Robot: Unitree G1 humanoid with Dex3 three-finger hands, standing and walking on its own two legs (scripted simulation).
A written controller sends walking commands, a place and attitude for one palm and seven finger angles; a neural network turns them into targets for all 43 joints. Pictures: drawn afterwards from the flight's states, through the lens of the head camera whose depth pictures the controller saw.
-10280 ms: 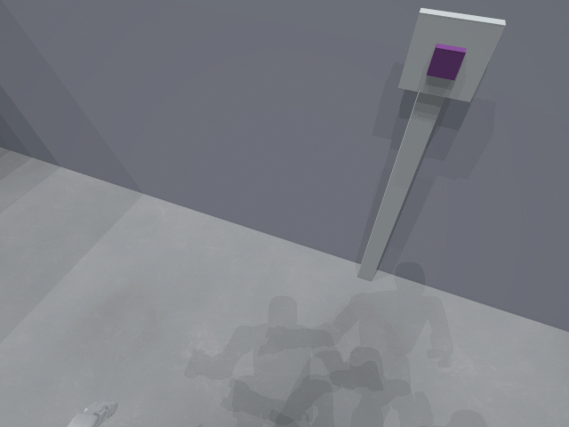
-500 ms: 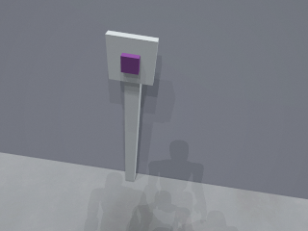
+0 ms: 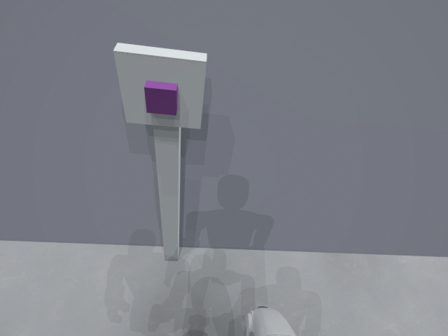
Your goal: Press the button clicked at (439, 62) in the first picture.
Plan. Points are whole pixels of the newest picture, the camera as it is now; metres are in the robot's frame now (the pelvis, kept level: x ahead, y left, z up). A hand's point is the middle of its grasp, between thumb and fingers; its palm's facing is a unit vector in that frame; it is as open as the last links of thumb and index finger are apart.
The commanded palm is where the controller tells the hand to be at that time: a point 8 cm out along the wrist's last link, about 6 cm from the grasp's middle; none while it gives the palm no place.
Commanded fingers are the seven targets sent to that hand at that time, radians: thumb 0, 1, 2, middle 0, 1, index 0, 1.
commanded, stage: shuffle to correct the standing spot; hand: left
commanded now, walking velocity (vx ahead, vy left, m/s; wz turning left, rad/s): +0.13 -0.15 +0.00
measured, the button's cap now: (162, 97) +0.51 +0.14 +0.15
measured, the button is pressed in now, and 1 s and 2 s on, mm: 0 0 0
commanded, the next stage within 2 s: come to a stop and stand still in 0.06 s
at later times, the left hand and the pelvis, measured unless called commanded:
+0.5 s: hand (173, 330) +0.17 +0.08 -0.19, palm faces +0.01 -0.99 -0.14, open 7.4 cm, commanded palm none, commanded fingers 0.00 0.90 0.90 -0.20 -0.30 -0.20 -0.30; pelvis +0.06 -0.07 -0.02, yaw +3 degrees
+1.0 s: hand out of the picture -0.07 +0.13 -0.18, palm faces +0.11 -0.98 -0.18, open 7.4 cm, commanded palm none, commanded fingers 0.00 0.90 0.90 -0.20 -0.30 -0.20 -0.30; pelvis -0.01 -0.04 -0.01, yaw +2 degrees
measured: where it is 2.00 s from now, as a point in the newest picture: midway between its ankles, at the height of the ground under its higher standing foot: outside the picture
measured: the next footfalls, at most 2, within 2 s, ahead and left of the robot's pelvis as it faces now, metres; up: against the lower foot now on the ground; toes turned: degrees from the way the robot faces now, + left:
right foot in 0.34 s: +0.17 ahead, -0.17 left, +0.00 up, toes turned -4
left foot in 0.68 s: +0.07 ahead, +0.04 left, +0.00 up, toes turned +5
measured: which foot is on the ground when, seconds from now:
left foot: down 0.00-0.36, up 0.38-0.66, down 0.68-1.00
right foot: up 0.00-0.32, down 0.34-0.68, up 0.70-1.00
